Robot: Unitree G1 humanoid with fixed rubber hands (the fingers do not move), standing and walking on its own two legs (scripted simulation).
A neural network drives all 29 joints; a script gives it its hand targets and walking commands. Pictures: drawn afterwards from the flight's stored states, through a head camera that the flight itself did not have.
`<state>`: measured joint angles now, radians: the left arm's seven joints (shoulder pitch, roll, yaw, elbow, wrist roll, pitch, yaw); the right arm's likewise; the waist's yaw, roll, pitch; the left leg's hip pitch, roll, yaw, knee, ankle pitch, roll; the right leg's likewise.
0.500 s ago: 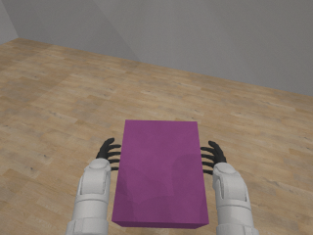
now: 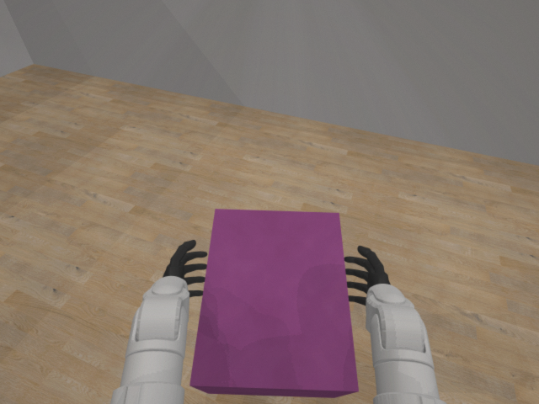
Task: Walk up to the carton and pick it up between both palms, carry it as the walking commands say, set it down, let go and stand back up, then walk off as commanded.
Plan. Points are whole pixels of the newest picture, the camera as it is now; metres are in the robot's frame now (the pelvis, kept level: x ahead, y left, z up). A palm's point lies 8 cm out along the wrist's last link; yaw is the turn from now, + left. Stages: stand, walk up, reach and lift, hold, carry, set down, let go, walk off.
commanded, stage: hold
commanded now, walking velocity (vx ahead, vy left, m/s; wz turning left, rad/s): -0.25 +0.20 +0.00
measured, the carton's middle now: (274, 302) +0.31 +0.00 -0.05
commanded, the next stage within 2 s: carry in 0.02 s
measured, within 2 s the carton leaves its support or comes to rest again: neither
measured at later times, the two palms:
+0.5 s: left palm (122, 336) +0.19 +0.19 +0.07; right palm (354, 340) +0.20 -0.10 +0.06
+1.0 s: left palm out of the picture +0.02 +0.31 +0.08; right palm out of the picture +0.03 +0.02 +0.07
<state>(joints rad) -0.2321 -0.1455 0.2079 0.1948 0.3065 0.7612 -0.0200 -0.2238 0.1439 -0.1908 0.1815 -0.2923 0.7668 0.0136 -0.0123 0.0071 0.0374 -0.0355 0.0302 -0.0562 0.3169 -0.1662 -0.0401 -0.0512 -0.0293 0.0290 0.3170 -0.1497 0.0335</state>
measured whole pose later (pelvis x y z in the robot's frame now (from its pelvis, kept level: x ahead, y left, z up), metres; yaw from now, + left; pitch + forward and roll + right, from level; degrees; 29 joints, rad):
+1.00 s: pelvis -0.24 +0.15 -0.03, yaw +0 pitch +5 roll +0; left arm -0.18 -0.14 0.07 -0.43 0.10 1.27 0.24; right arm -0.19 0.14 -0.04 -0.39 -0.12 1.24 -0.22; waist 0.04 0.00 -0.09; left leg -0.51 -0.03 0.11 0.57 -0.15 0.09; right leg -0.39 -0.03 -0.10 0.75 -0.45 0.01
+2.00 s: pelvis -0.58 +0.36 -0.02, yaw -2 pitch +2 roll -1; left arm -0.13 -0.13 0.06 -0.37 0.13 1.27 0.21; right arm -0.14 0.13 -0.03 -0.35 -0.10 1.27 -0.22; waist -0.02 0.00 -0.16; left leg -0.45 0.02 0.11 0.53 -0.13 0.04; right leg -0.41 -0.06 -0.08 0.62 -0.36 0.01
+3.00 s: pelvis -0.66 +0.33 -0.02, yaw +0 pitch +3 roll +0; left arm -0.18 -0.14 0.11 -0.11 0.14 1.00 0.18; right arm -0.16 0.13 -0.08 -0.12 -0.13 1.02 -0.18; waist -0.02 0.00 -0.10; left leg -0.42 0.04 0.08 0.51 -0.14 0.01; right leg -0.35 0.00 -0.11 0.54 -0.24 -0.04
